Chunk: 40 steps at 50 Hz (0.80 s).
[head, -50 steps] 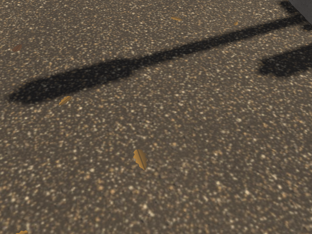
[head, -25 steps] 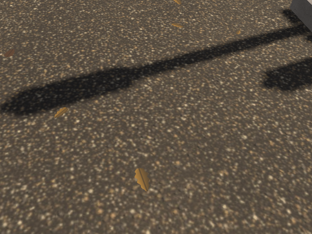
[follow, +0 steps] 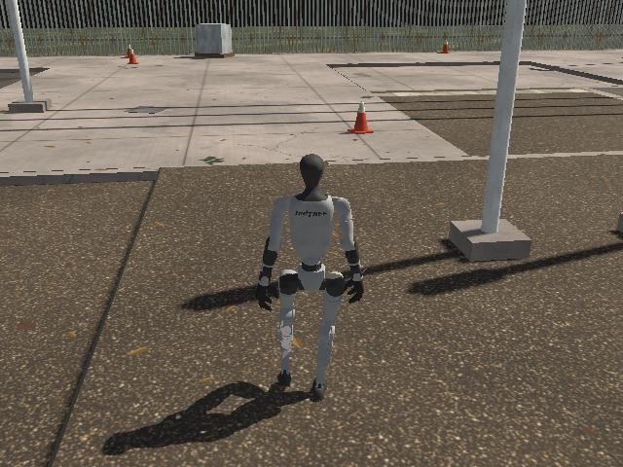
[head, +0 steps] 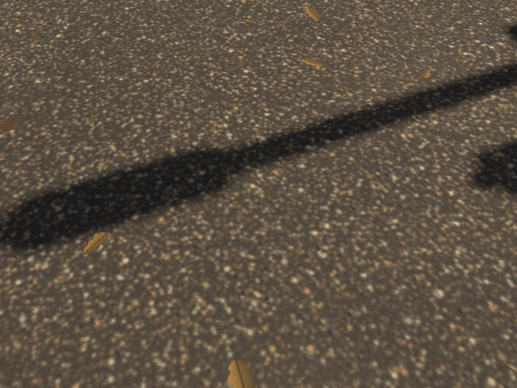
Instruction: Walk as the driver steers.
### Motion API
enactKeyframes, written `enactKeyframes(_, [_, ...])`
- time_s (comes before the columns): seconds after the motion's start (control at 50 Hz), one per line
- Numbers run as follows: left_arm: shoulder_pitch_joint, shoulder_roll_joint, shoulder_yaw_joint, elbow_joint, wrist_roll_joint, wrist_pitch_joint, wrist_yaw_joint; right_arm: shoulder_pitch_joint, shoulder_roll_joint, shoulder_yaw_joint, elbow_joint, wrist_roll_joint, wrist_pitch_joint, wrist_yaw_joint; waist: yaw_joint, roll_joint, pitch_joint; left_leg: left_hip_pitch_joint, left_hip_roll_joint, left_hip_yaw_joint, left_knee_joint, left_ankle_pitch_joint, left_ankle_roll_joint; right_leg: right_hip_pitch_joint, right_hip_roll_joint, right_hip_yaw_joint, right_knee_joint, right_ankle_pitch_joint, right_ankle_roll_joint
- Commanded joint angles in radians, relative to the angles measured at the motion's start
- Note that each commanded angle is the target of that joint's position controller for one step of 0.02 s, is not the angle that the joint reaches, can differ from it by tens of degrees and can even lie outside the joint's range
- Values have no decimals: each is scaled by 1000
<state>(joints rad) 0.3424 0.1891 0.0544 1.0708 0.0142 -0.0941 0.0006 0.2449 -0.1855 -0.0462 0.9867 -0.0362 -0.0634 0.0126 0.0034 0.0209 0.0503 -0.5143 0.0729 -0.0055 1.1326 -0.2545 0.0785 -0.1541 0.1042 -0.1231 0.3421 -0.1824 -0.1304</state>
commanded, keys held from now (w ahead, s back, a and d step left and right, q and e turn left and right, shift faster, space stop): w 0.04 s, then w+q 0.22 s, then no key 0.74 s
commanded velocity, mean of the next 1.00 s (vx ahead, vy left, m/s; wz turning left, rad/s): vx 0.24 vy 0.00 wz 0.13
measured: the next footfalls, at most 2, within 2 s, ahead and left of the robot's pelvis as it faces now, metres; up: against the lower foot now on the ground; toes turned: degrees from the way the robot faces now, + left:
left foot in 0.34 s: +0.35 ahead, +0.11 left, +0.00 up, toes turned +11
right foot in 0.80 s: +0.42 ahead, -0.07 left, +0.00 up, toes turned +6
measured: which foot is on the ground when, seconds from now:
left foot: up 0.00-0.32, down 0.34-1.00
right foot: down 0.00-0.34, up 0.36-0.78, down 0.80-1.00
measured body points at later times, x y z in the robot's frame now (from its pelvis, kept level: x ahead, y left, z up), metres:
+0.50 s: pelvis +0.27 +0.05 +0.00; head +0.30 +0.07 +0.44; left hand +0.26 +0.29 -0.16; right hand +0.36 -0.18 -0.15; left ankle +0.31 +0.10 -0.74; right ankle +0.21 -0.08 -0.65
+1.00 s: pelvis +0.35 +0.03 +0.00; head +0.36 +0.03 +0.45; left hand +0.33 +0.25 -0.16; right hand +0.38 -0.18 -0.16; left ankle +0.32 +0.10 -0.74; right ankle +0.38 -0.07 -0.74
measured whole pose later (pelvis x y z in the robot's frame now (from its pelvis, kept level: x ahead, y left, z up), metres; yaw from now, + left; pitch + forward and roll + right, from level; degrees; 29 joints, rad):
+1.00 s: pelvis +0.35 +0.03 +0.00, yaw +8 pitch -2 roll +0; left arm 0.28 0.12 0.00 1.11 0.01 -0.02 0.04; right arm 0.30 -0.15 0.00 1.09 -0.01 -0.02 -0.03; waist -0.01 0.01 0.03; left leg -0.10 -0.05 0.07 0.37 -0.25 0.07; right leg -0.18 0.00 -0.04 0.41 -0.20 -0.02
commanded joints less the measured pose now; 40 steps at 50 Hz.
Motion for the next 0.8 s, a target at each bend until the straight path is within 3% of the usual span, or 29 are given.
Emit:
enactKeyframes(0.02, [60, 82, 2, -27, -2, -23, 3, 47, -33, -7, -29, -4, 23, 11, -35, -50, 52, -92, 42, 14, -77, 92, -26, -28, -285, 245, -237, 179, -89])
enactKeyframes(0.06, [98, 83, -2, -25, -2, -21, 2, -49, -40, -7, -62, 5, 25, 16, -12, -58, 63, -146, 41, 36, -177, 168, -37, 18, -270, 200, -241, 262, -67])
enactKeyframes(0.14, [167, 73, -11, -12, -1, -26, 9, -191, -16, 8, -104, 22, 20, 23, 30, -79, 66, -118, -2, 79, -388, 282, -26, 88, -256, 96, -232, 406, -15])
enactKeyframes(0.22, [218, 77, -14, 9, 9, -26, 25, -274, -23, 12, -137, 20, 14, 23, 50, -83, 76, -116, -44, 114, -509, 257, 16, 232, -299, 33, -189, 552, -5])
enactKeyframes(0.28, [194, 102, -10, 11, 10, -22, 42, -197, -43, -1, -121, 7, 4, 14, -1, -106, 25, 12, -120, 161, -546, 135, 69, 303, -322, -11, -10, 978, 10])
enactKeyframes(0.3, [184, 111, -8, 12, 13, -17, 47, -91, -56, -9, -86, 3, -3, 7, -43, -113, -22, 105, -156, 168, -566, 110, 87, 306, -321, -13, 127, 1086, 13])
enactKeyframes(0.32, [168, 122, -7, 9, 6, -11, 47, 48, -70, -20, -37, -5, -16, 0, -100, -113, -82, 252, -166, 152, -658, 188, 106, 270, -308, -16, 302, 1032, 21])
enactKeyframes(0.34, [142, 115, -12, -6, -11, -14, 44, 173, -108, -34, 2, -26, -28, -7, -159, -102, -149, 480, -74, 63, -693, 355, 140, 100, -280, -29, 521, 778, 34])
enactKeyframes(0.36, [251, 14, -33, -33, -50, -12, 32, 257, -223, -62, 15, -44, -26, -13, -113, 134, -313, 865, 292, -331, -598, 879, 304, -267, -124, -62, 951, -103, 81])
enactKeyframes(0.38, [260, 83, -11, -22, -48, -3, 34, 267, -221, -67, 17, 22, -10, -6, -109, 46, -443, 888, 369, -520, -657, 1061, 396, -345, -54, 99, 1132, -393, 91])
enactKeyframes(0.4, [150, 91, -7, -59, -30, -3, 32, 144, -199, -56, -7, 37, -6, -7, -71, -7, -298, 727, 319, -372, -713, 1016, 352, -389, -111, 157, 1093, -299, 89])
enactKeyframes(0.42, [82, 76, -9, -75, -16, -5, 29, 63, -131, -38, -14, 34, -7, -8, -50, -19, -160, 584, 271, -286, -769, 925, 296, -404, -137, 153, 1014, -251, 90])
enactKeyframes(0.44, [65, 72, -3, -71, 0, 3, 26, 36, -80, -22, -10, 32, -8, -13, -22, -44, -83, 469, 221, -211, -819, 863, 241, -368, -159, 151, 940, -221, 92])
enactKeyframes(0.46, [76, 55, -3, -70, 17, 23, 22, 22, -49, -10, -5, 36, -9, -20, 8, -31, -54, 377, 179, -149, -851, 826, 205, -306, -169, 149, 872, -199, 99])
enactKeyframes(0.48, [99, 26, -7, -60, 23, 43, 19, 22, -38, -1, 0, 32, -13, -23, 28, -22, -52, 320, 156, -109, -863, 834, 182, -243, -166, 144, 821, -181, 104])
enactKeyframes(0.52, [126, -2, -11, -48, 17, 66, 15, 32, -71, 0, 8, 22, -26, -22, 56, -7, -73, 281, 128, -51, -860, 938, 170, -186, -147, 127, 741, -150, 117])
enactKeyframes(0.56, [107, 5, -11, -47, 13, 78, 19, 39, -92, 4, 13, 16, -30, -22, 63, 28, -85, 289, 105, -9, -852, 968, 145, -187, -146, 115, 638, -107, 121])
enactKeyframes(0.62, [25, 22, -13, -57, 5, 88, 29, 74, -82, 16, 28, 16, -20, -24, 35, 79, -90, 320, 80, 15, -840, 890, 95, -183, -145, 97, 488, -54, 120])
enactKeyframes(0.66, [-14, 26, -16, -57, 1, 94, 35, 99, -81, 20, 38, 13, -9, -28, 16, 89, -91, 333, 88, 0, -840, 781, 91, -166, -145, 95, 424, -50, 120])
enactKeyframes(0.74, [-48, 20, -26, -45, -1, 95, 45, 99, -70, 29, 46, 7, 11, -39, 0, 72, -43, 306, 126, -75, -841, 484, 121, -102, -150, 100, 274, -110, 113])
enactKeyframes(0.78, [-15, 9, -37, -25, 4, 85, 50, 84, -72, 29, 48, 18, 17, -44, 26, 19, -17, 265, 109, -95, -815, 315, 82, 12, -167, 119, 55, 46, 104])
enactKeyframes(0.8, [17, 42, -33, -11, 11, 74, 53, 106, -62, 31, 47, 19, 16, -44, 12, -26, -26, 234, 77, -99, -797, 221, 48, 87, -233, 187, 30, 180, 98])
